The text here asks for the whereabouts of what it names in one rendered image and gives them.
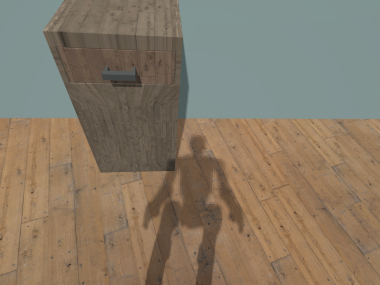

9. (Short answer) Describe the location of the handle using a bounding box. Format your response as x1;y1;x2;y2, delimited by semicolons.
102;66;136;81

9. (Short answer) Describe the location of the cabinet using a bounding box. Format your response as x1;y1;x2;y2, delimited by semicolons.
43;0;183;173

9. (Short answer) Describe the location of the drawer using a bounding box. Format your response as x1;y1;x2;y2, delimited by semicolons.
57;47;175;84

